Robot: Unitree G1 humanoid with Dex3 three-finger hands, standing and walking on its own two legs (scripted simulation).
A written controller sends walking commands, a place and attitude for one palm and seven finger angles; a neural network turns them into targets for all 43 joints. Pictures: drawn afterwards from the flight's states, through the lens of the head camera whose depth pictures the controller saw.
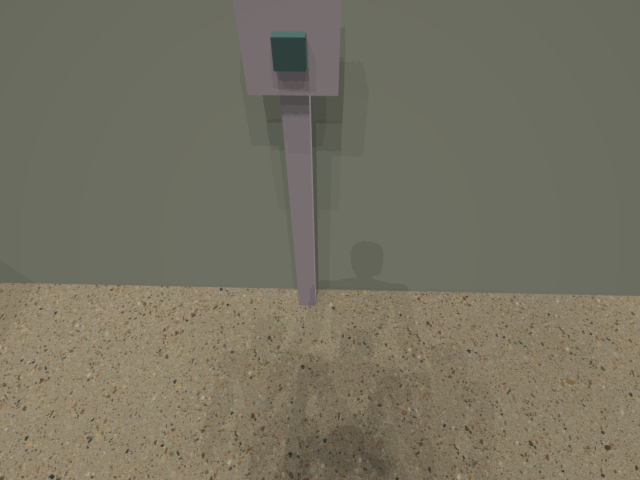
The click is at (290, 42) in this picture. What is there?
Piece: button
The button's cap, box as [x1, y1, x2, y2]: [270, 32, 306, 71]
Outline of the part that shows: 272,32 270,38 274,70 305,71 305,32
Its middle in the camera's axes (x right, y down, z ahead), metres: -0.06 -0.33 +0.69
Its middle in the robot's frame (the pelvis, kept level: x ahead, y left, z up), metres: +0.76 +0.10 +0.17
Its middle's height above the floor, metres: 0.95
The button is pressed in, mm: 0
